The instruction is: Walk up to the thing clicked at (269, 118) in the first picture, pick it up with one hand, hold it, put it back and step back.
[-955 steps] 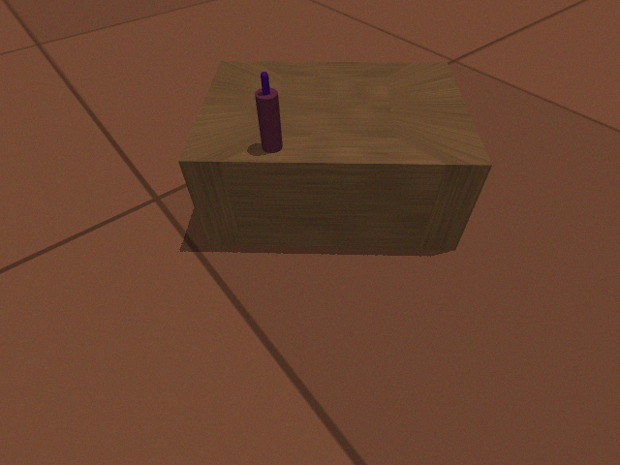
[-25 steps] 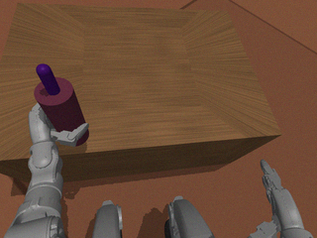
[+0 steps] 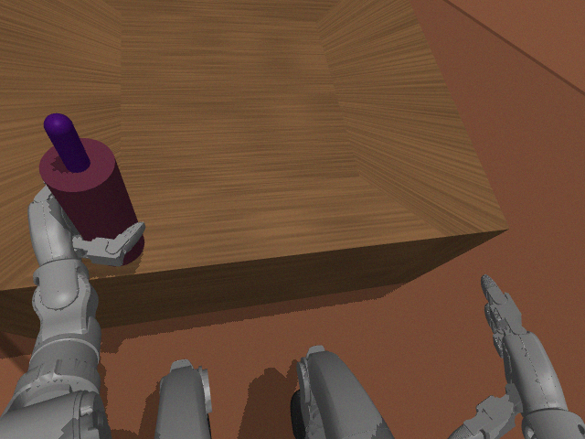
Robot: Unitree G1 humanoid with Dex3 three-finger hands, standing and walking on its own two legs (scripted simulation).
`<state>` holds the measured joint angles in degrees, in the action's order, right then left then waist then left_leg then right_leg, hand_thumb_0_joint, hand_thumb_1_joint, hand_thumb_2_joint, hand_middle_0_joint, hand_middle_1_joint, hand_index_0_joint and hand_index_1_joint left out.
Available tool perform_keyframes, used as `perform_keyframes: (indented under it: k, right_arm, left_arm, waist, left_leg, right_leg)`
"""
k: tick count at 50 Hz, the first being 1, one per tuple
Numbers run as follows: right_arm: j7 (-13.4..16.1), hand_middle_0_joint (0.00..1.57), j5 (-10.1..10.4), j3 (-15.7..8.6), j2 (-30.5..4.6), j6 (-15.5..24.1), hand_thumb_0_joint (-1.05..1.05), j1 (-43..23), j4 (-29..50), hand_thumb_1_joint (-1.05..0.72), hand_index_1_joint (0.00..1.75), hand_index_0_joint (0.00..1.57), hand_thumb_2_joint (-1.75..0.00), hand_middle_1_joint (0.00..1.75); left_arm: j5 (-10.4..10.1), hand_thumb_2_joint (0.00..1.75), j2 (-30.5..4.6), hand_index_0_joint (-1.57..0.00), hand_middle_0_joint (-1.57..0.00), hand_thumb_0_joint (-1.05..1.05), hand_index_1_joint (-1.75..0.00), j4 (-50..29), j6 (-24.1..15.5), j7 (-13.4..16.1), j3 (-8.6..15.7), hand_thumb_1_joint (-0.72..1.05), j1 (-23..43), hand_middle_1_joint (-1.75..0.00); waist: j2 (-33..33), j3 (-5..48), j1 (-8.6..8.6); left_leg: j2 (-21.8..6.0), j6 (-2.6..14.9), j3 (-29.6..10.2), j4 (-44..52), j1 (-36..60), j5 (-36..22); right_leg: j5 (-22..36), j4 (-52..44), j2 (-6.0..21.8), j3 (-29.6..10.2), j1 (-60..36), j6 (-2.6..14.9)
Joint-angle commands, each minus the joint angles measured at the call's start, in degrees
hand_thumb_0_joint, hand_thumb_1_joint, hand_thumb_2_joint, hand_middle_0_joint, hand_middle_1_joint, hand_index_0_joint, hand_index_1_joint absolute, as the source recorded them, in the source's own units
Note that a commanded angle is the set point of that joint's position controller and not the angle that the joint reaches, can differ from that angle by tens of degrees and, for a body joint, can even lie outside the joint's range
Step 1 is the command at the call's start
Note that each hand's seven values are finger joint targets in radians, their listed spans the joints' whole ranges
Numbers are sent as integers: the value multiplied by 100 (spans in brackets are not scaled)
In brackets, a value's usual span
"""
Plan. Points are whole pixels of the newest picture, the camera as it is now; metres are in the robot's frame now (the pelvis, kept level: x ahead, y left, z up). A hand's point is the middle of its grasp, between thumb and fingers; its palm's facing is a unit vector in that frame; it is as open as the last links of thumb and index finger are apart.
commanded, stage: lower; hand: left
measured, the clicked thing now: (95, 197) +0.44 +0.20 -0.01
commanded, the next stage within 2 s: loosen in 0.52 s
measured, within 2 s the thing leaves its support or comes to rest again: rests again in 1.40 s
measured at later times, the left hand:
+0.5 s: hand (110, 224) +0.44 +0.20 -0.08, palm faces +0.20 -0.98 -0.06, open 10.1 cm
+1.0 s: hand (105, 213) +0.45 +0.20 -0.07, palm faces +0.21 -0.98 -0.03, open 12.0 cm
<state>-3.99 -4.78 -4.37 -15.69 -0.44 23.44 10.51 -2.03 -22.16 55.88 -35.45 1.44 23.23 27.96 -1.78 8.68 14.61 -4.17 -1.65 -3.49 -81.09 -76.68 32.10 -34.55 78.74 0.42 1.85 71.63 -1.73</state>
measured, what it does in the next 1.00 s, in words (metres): stands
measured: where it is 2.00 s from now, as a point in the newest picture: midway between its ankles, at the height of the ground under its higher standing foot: outside the picture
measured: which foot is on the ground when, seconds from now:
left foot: down 0.00-1.00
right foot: down 0.00-1.00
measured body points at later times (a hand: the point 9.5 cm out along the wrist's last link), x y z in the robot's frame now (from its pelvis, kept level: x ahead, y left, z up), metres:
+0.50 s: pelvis -0.01 +0.00 -0.02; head +0.16 +0.07 +0.39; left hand +0.42 +0.25 -0.08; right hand +0.17 -0.26 +0.04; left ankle +0.04 +0.13 -0.59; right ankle +0.02 -0.14 -0.59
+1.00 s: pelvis -0.02 +0.00 -0.03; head +0.15 +0.08 +0.38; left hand +0.44 +0.26 -0.07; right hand +0.16 -0.26 +0.04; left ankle +0.04 +0.13 -0.59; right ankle +0.02 -0.14 -0.59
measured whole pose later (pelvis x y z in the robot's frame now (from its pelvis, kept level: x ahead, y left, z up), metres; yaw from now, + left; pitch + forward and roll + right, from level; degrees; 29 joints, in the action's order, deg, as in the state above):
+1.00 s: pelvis -0.02 +0.00 -0.03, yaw -1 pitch +30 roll -5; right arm -4.9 -4.2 -5.4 -16.5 -1.3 24.6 16.6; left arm -0.8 -25.6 60.3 -38.8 1.8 25.4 33.3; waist -1.9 10.4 17.2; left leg -3.8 -1.3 -4.7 -88.0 -85.1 32.8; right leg -35.3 85.0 0.3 2.4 79.2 -2.1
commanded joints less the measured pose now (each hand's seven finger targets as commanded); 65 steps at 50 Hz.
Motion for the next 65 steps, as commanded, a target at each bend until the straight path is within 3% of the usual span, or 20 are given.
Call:
perform_keyframes:
  k: [1,2,4,6,7,10,12,18,19,22,27,32,33,35,38,45,56,61,64,65]
  right_arm:
    - [84,5,40,-769,-1000,247,0,518,1000,52,5,5,-6,5]
    - [83,5,58,-784,-1093,250,0,332,1323,51,5,5,-6,5]
    - [82,5,56,-770,-1035,214,0,445,1138,51,5,5,-6,5]
    - [92,5,73,-791,-1066,234,0,242,1538,51,5,5,-6,5]
    - [97,5,55,-799,-1069,212,0,417,1242,51,5,5,-6,5]
    - [93,5,52,-795,-1051,189,0,504,1305,52,5,5,-6,5]
    - [97,5,73,-836,-1102,203,0,406,1502,52,5,5,-6,5]
    - [75,5,71,-767,-1045,200,0,379,1471,53,5,5,-6,5]
    - [79,5,76,-798,-1042,209,0,387,1534,53,5,5,-6,5]
    - [66,5,62,-832,-1075,228,0,383,1472,53,5,5,-6,5]
    - [40,5,66,-835,-1033,224,0,518,1415,53,5,5,-6,5]
    - [31,5,85,-844,-1077,218,0,440,1565,54,5,5,-5,5]
    - [29,5,88,-865,-1071,222,0,467,1653,53,5,5,-4,5]
    - [38,5,84,-970,-1175,202,0,565,1659,53,5,5,-4,5]
    - [34,5,114,-913,-1086,216,0,549,1659,53,5,5,-4,5]
    - [44,5,112,-891,-1121,204,0,407,1656,53,5,5,-5,5]
    - [-7,5,127,-881,-1067,186,0,372,1687,53,5,5,-5,5]
    - [20,5,131,-860,-1063,217,0,381,1821,55,5,5,-5,5]
    - [27,5,144,-822,-1078,194,0,528,1734,54,5,5,-5,5]
    - [33,5,160,-872,-1098,172,0,526,1922,54,5,5,-5,5]
  left_arm:
    - [-248,131,-1541,-131,-130,0,-144,-2352,-911,52,352,19,2590,-143]
    - [-239,130,-1301,-128,-128,0,-142,-1965,-846,40,228,18,2319,-141]
    - [-212,130,-1619,-129,-128,0,-143,-2351,-896,65,364,18,2580,-142]
    - [-201,130,-1290,-129,-128,0,-143,-2071,-818,52,166,17,2354,-142]
    - [-196,129,-1552,-129,-128,0,-143,-2384,-850,76,305,17,2554,-141]
    - [-161,130,-1617,-128,-127,0,-142,-2300,-818,99,343,18,2472,-141]
    - [-198,129,-1348,-127,-126,0,-142,-2080,-762,99,251,17,2318,-141]
    - [-71,130,-1673,-128,-127,0,-142,-2123,-799,119,378,16,2569,-141]
    - [-87,129,-1430,-128,-127,0,-143,-1911,-792,94,242,16,2510,-142]
    - [-55,128,-1659,-128,-127,0,-142,-1962,-851,132,377,16,2691,-141]
    - [-43,129,-1480,-128,-127,0,-142,-1778,-860,113,296,19,2651,-141]
    - [83,125,-1515,-136,-134,0,-141,-1225,-817,100,274,19,2753,-141]
    - [79,117,-1376,-128,-126,0,-133,-1200,-830,108,211,11,2779,-133]
    - [51,101,-1667,-119,-115,0,-117,-1514,-848,133,382,-4,2828,-117]
    - [-81,77,-1475,-104,-100,0,-94,-1390,-867,89,368,-20,2803,-97]
    - [59,34,-1344,-65,-63,0,-53,-801,-790,19,179,-46,2668,-54]
    - [68,5,-1324,-28,-27,0,-15,-546,-669,24,368,-57,2389,-16]
    - [58,3,-1369,-10,-9,0,-6,-610,-704,-8,405,-59,2278,-7]
    - [16,4,-1909,-8,-7,0,-4,-992,-745,-99,692,-58,2342,-5]
    - [-31,4,-1741,-8,-6,0,-5,-1014,-721,-156,633,-60,2229,-6]
  waist:
    - [1963,3809,-148]
    - [1756,3761,-77]
    - [2005,3712,-127]
    - [1771,3702,-23]
    - [2044,3719,-60]
    - [2009,3690,-52]
    - [1837,3584,17]
    - [1937,3490,-4]
    - [1915,3370,86]
    - [1949,3464,41]
    - [2007,3470,114]
    - [1785,3232,203]
    - [1796,3239,246]
    - [1924,3565,204]
    - [1745,3286,226]
    - [1779,3131,269]
    - [1484,2851,172]
    - [1416,2993,188]
    - [1480,3314,64]
    - [1600,3536,97]
  left_leg:
    - [232,123,-13,699,3158,-2512]
    - [211,117,-81,710,3164,-2525]
    - [236,120,-32,635,3016,-2391]
    - [221,130,-55,626,2904,-2203]
    - [231,118,-29,594,2915,-2249]
    - [242,154,20,520,2754,-2150]
    - [223,142,-46,555,2780,-2085]
    - [234,137,-45,509,2648,-1855]
    - [222,129,-71,537,2629,-1790]
    - [240,144,-37,478,2517,-1668]
    - [226,122,-87,432,2552,-1832]
    - [218,137,-115,452,2342,-1387]
    - [203,121,-146,480,2395,-1420]
    - [220,146,-86,409,2517,-1587]
    - [249,180,-46,403,2174,-1333]
    - [205,134,-110,473,2302,-1331]
    - [227,164,-77,579,1880,-913]
    - [227,190,-47,501,1880,-1221]
    - [241,207,10,434,1938,-1387]
    - [237,189,-3,457,2203,-1629]
  right_leg:
    - [2429,-587,-201,26,-1163,291]
    - [2378,-559,-211,73,-1072,296]
    - [2330,-522,-198,1,-1034,290]
    - [2220,-548,-197,-12,-1044,277]
    - [2250,-523,-178,-53,-1012,284]
    - [2234,-540,-173,-103,-1034,264]
    - [2114,-509,-196,-22,-892,276]
    - [1894,-431,-188,-33,-696,286]
    - [1809,-432,-204,-2,-598,292]
    - [1756,-400,-203,-16,-619,292]
    - [1821,-271,-218,72,-421,315]
    - [1475,-319,-221,87,-226,304]
    - [1472,-277,-238,143,-157,316]
    - [1642,-308,-217,87,-348,302]
    - [1545,-413,-202,-11,-497,259]
    - [1442,-320,-225,134,-139,317]
    - [1148,-434,-262,142,-244,301]
    - [1402,-429,-257,101,-411,287]
    - [1589,-461,-228,-24,-718,253]
    - [1758,-431,-232,2,-776,268]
